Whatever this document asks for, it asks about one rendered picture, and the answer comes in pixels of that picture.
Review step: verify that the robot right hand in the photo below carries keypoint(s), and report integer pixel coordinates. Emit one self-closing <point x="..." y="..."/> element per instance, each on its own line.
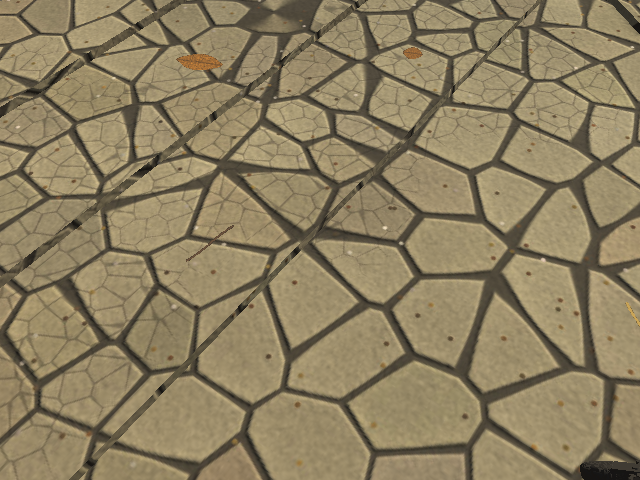
<point x="609" y="470"/>

